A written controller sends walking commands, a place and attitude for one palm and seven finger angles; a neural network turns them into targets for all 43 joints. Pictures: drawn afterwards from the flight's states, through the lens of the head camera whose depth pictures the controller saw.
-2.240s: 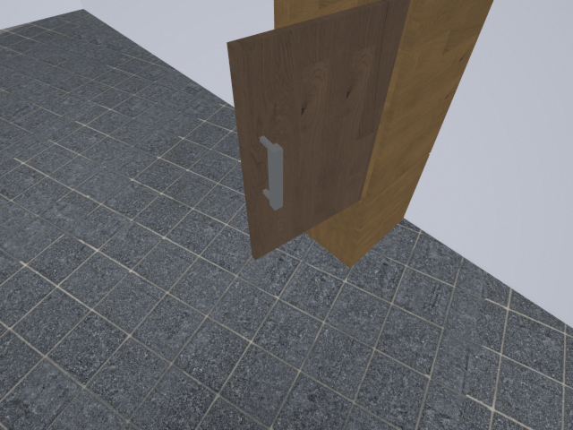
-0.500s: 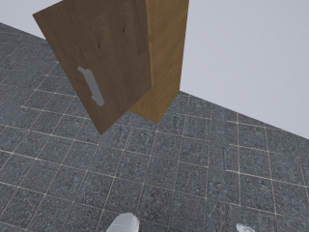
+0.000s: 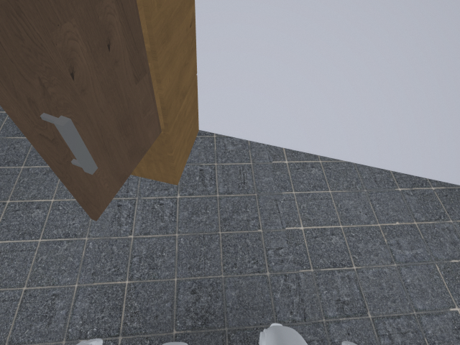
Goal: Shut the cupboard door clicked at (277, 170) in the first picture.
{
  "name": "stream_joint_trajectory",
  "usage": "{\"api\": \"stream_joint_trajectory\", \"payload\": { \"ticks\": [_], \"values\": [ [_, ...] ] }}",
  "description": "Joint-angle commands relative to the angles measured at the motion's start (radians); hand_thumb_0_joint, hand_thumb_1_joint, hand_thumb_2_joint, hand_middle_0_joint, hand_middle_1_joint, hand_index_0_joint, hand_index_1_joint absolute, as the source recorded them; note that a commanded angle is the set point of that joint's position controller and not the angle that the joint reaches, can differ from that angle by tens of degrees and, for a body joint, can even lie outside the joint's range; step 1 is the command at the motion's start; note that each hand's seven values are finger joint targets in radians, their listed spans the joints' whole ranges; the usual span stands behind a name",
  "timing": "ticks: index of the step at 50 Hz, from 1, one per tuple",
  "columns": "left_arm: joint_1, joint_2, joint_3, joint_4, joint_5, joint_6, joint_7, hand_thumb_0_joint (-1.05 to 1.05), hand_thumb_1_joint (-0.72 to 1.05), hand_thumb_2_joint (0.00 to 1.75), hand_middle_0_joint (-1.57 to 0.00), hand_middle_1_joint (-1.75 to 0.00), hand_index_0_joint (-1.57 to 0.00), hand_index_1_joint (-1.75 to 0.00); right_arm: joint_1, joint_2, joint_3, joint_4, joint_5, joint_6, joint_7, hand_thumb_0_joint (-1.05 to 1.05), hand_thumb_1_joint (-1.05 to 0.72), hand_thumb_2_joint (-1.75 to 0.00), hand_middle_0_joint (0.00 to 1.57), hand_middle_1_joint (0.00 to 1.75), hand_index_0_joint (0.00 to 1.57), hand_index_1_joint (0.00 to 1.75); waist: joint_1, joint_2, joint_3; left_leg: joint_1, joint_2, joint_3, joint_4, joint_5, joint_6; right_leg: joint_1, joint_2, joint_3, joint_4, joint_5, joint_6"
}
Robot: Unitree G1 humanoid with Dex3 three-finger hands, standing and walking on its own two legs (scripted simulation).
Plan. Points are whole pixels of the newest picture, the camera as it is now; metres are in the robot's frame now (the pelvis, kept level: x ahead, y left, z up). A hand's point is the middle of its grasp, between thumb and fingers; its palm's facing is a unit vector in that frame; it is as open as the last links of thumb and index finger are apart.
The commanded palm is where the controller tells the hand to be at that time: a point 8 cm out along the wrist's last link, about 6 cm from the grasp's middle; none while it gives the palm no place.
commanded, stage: walk to a spot facing it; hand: left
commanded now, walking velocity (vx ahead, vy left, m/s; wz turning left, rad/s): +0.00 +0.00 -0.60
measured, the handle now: (70, 145) +0.46 +0.40 -0.02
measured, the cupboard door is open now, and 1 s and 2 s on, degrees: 81 81 81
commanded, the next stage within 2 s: turn to face it in 1.64 s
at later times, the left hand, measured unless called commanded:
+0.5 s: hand (166, 323) +0.16 +0.14 -0.18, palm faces -0.32 -0.93 -0.17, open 7.4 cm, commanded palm none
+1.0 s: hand (274, 245) +0.35 -0.08 -0.18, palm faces -0.61 -0.77 -0.18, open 7.3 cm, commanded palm none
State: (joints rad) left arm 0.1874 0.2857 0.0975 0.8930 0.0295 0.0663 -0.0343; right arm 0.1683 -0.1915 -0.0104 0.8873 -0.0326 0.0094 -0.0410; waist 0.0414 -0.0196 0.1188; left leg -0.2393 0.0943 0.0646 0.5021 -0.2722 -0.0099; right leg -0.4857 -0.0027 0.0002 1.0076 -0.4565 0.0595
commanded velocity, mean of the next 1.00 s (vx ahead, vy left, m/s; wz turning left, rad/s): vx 0.26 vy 0.00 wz -0.53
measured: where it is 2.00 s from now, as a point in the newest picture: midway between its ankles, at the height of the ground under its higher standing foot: (329, 279)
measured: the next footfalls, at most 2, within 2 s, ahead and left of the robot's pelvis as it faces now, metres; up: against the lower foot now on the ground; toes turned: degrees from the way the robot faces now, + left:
right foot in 0.16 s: +0.03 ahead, -0.16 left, +0.00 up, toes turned -10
left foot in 0.46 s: +0.08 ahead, +0.08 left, +0.00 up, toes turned -12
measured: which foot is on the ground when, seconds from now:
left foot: down 0.00-0.16, up 0.18-0.44, down 0.46-0.92, up 0.94-1.00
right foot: up 0.00-0.14, down 0.16-0.46, up 0.48-0.90, down 0.92-1.00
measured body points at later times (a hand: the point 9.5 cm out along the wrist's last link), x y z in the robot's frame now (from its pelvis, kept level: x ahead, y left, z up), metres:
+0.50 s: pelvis +0.02 -0.01 -0.01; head +0.06 -0.01 +0.43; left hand +0.18 +0.19 -0.16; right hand -0.03 -0.27 -0.14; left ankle +0.05 +0.08 -0.74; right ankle -0.02 -0.15 -0.72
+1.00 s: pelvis +0.14 -0.14 -0.02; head +0.18 -0.18 +0.42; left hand +0.38 -0.04 -0.16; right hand -0.07 -0.26 -0.17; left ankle +0.10 +0.06 -0.64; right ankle +0.14 -0.22 -0.74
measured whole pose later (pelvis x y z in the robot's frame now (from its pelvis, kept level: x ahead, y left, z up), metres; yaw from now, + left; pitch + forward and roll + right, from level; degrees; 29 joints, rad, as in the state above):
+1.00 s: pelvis +0.14 -0.14 -0.02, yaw -36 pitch +0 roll +1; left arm 0.07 0.19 0.06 0.92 0.02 -0.04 -0.03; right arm 0.42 -0.13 -0.02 1.09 -0.01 0.00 -0.01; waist -0.05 -0.01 0.15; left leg -0.29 0.16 0.11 1.22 -0.46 -0.04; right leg -0.39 0.02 -0.13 0.67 -0.28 -0.11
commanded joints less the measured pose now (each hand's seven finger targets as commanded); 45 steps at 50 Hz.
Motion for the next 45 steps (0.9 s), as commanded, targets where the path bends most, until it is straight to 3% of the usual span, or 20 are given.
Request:
{"api": "stream_joint_trajectory", "payload": {
  "ticks": [1,3,6,7,8,11,14,18,21,22,23,24,25,27,29,33,40,43,44,45],
  "values": [
    [-0.050,0.004,-0.010,-0.082,-0.007,-0.027,-0.009,0.00,0.90,0.90,-0.20,-0.30,-0.20,-0.30,0.094,-0.229,-0.075,-0.037,0.000,-0.014,-0.004,0.00,-0.90,-0.90,0.20,0.30,0.20,0.30,-0.070,0.255,-0.146,0.099,0.212,-0.056,-0.098,0.505,0.134,0.068,-0.003,-0.080,-0.180,0.029,-0.013],
    [-0.052,0.014,-0.012,-0.082,-0.006,-0.034,-0.008,0.00,0.90,0.90,-0.20,-0.30,-0.20,-0.30,0.105,-0.240,-0.080,-0.034,-0.001,-0.009,0.001,0.00,-0.90,-0.90,0.20,0.30,0.20,0.30,-0.071,0.256,-0.152,0.104,0.223,-0.050,-0.062,0.509,0.121,0.123,0.009,-0.096,-0.273,0.032,-0.030],
    [0.058,0.073,0.001,-0.044,-0.006,-0.046,0.000,0.00,0.90,0.90,-0.20,-0.30,-0.20,-0.30,0.080,-0.238,-0.084,-0.041,0.011,-0.003,0.010,0.00,-0.90,-0.90,0.20,0.30,0.20,0.30,0.000,0.147,-0.181,-0.032,0.177,0.029,0.134,0.334,0.024,0.392,-0.020,-0.065,-0.561,0.309,-0.069],
    [0.102,0.188,0.023,-0.031,0.005,-0.059,0.015,0.00,0.90,0.90,-0.20,-0.30,-0.20,-0.30,0.096,-0.163,-0.068,-0.064,0.022,0.000,0.017,0.00,-0.90,-0.90,0.20,0.30,0.20,0.30,0.015,-0.174,-0.223,-0.260,0.059,0.126,0.359,-0.016,-0.045,0.582,-0.262,0.244,-0.642,0.593,-0.155],
    [0.152,0.248,0.033,-0.019,-0.007,-0.057,0.030,0.00,0.90,0.90,-0.20,-0.30,-0.20,-0.30,0.025,-0.144,-0.056,-0.104,0.020,0.010,0.014,0.00,-0.90,-0.90,0.20,0.30,0.20,0.30,0.062,-0.283,-0.213,-0.356,-0.015,0.049,0.560,-0.392,-0.061,0.521,-0.421,0.404,-0.642,0.876,-0.262],
    [0.016,0.162,0.021,-0.051,-0.003,-0.040,0.053,0.00,0.90,0.90,-0.20,-0.30,-0.20,-0.30,0.023,-0.158,-0.065,-0.061,0.020,0.023,0.005,0.00,-0.90,-0.90,0.20,0.30,0.20,0.30,0.003,-0.236,-0.162,-0.365,0.019,-0.072,0.674,-0.236,-0.058,0.388,-0.274,0.296,-0.615,0.587,-0.262],
    [-0.048,0.145,0.014,-0.078,0.002,-0.040,0.048,0.00,0.90,0.90,-0.20,-0.30,-0.20,-0.30,0.080,-0.126,-0.059,-0.038,0.011,0.027,0.023,0.00,-0.90,-0.90,0.20,0.30,0.20,0.30,-0.042,-0.140,-0.156,-0.233,-0.011,-0.016,0.531,-0.164,-0.067,0.263,-0.210,0.258,-0.674,0.242,-0.231],
    [-0.042,0.160,0.019,-0.071,0.007,-0.047,0.031,0.00,0.90,0.90,-0.20,-0.30,-0.20,-0.30,0.077,-0.121,-0.064,-0.051,0.012,0.006,0.036,0.00,-0.90,-0.90,0.20,0.30,0.20,0.30,-0.034,-0.163,-0.084,-0.135,-0.056,0.014,0.298,-0.209,-0.051,0.152,-0.194,0.363,-0.753,-0.152,-0.249],
    [-0.093,0.127,0.016,-0.081,-0.005,-0.048,0.021,0.00,0.90,0.90,-0.20,-0.30,-0.20,-0.30,0.243,-0.123,-0.059,0.002,0.010,-0.021,0.026,0.00,-0.90,-0.90,0.20,0.30,0.20,0.30,-0.113,-0.119,-0.094,0.154,-0.082,0.048,0.005,-0.100,-0.036,-0.015,-0.113,0.325,-0.664,-0.231,-0.198],
    [-0.101,0.061,0.004,-0.100,-0.008,-0.045,0.015,0.00,0.90,0.90,-0.20,-0.30,-0.20,-0.30,0.331,-0.175,-0.069,0.027,0.002,-0.034,0.013,0.00,-0.90,-0.90,0.20,0.30,0.20,0.30,-0.151,0.058,-0.102,0.282,0.039,-0.113,-0.166,-0.270,0.007,-0.150,-0.019,0.243,-0.470,-0.224,-0.146],
    [-0.105,-0.012,-0.013,-0.133,-0.016,-0.048,0.005,0.00,0.90,0.90,-0.20,-0.30,-0.20,-0.30,0.395,-0.284,-0.090,0.033,-0.014,-0.042,0.007,0.00,-0.90,-0.90,0.20,0.30,0.20,0.30,-0.170,0.387,-0.095,0.321,0.345,-0.521,-0.337,-0.529,0.107,-0.311,0.104,0.041,-0.121,-0.198,-0.082],
    [-0.191,0.018,-0.003,-0.172,-0.005,-0.058,-0.007,0.00,0.90,0.90,-0.20,-0.30,-0.20,-0.30,0.379,-0.310,-0.090,0.025,-0.013,-0.051,-0.002,0.00,-0.90,-0.90,0.20,0.30,0.20,0.30,-0.170,0.256,-0.037,0.199,0.455,-0.628,-0.422,-0.587,0.184,-0.340,-0.005,0.063,0.021,-0.119,-0.082],
    [-0.201,0.026,0.008,-0.153,0.010,-0.065,-0.015,0.00,0.90,0.90,-0.20,-0.30,-0.20,-0.30,0.328,-0.259,-0.078,0.014,-0.014,-0.056,0.007,0.00,-0.90,-0.90,0.20,0.30,0.20,0.30,-0.136,0.138,0.007,0.110,0.396,-0.560,-0.424,-0.536,0.161,-0.301,-0.024,0.068,0.129,-0.018,-0.078],
    [-0.121,-0.003,0.009,-0.102,0.013,-0.061,-0.029,0.00,0.90,0.90,-0.20,-0.30,-0.20,-0.30,0.223,-0.180,-0.050,-0.003,-0.005,-0.067,0.005,0.00,-0.90,-0.90,0.20,0.30,0.20,0.30,-0.064,0.133,0.018,0.099,0.275,-0.272,-0.372,-0.253,0.090,-0.286,-0.064,0.028,0.204,0.155,-0.058],
    [-0.093,-0.039,-0.004,-0.075,0.010,-0.054,-0.034,0.00,0.90,0.90,-0.20,-0.30,-0.20,-0.30,0.270,-0.128,-0.036,0.022,0.002,-0.081,-0.001,0.00,-0.90,-0.90,0.20,0.30,0.20,0.30,-0.067,0.163,-0.034,0.176,0.207,-0.085,-0.310,0.062,0.062,-0.275,-0.062,-0.007,0.201,0.234,-0.047],
    [-0.148,-0.077,-0.022,-0.073,0.004,-0.062,-0.032,0.00,0.90,0.90,-0.20,-0.30,-0.20,-0.30,0.388,-0.112,-0.036,0.086,0.003,-0.090,-0.003,0.00,-0.90,-0.90,0.20,0.30,0.20,0.30,-0.096,0.149,-0.074,0.335,0.218,0.047,-0.238,0.416,0.082,-0.317,-0.067,-0.068,0.081,0.244,-0.048],
    [-0.270,-0.080,-0.027,-0.083,-0.001,-0.065,-0.034,0.00,0.90,0.90,-0.20,-0.30,-0.20,-0.30,0.407,-0.110,-0.038,0.125,-0.008,-0.077,0.003,0.00,-0.90,-0.90,0.20,0.30,0.20,0.30,-0.115,0.197,0.008,0.262,0.265,0.156,-0.238,0.446,0.098,-0.133,-0.053,-0.135,-0.265,0.222,-0.096],
    [-0.085,-0.041,-0.015,-0.030,-0.001,-0.080,-0.022,0.00,0.90,0.90,-0.20,-0.30,-0.20,-0.30,0.361,-0.149,-0.050,0.124,-0.001,-0.071,0.009,0.00,-0.90,-0.90,0.20,0.30,0.20,0.30,-0.026,0.166,-0.106,0.266,0.260,0.213,0.005,0.785,0.077,0.145,0.033,-0.194,-0.354,0.152,-0.151],
    [0.094,-0.013,0.001,0.027,0.002,-0.092,-0.015,0.00,0.90,0.90,-0.20,-0.30,-0.20,-0.30,0.306,-0.162,-0.052,0.111,0.010,-0.071,0.012,0.00,-0.90,-0.90,0.20,0.30,0.20,0.30,0.066,0.141,-0.186,0.166,0.220,0.249,0.207,0.781,0.043,0.394,0.054,-0.199,-0.430,0.224,-0.169],
    [0.263,0.094,0.030,0.077,0.005,-0.104,-0.001,0.00,0.90,0.90,-0.20,-0.30,-0.20,-0.30,0.287,-0.120,-0.045,0.088,0.031,-0.073,0.029,0.00,-0.90,-0.90,0.20,0.30,0.20,0.30,0.140,-0.048,-0.306,-0.106,0.145,0.256,0.492,0.490,0.006,0.725,-0.110,0.011,-0.495,0.185,-0.227]
  ]
}}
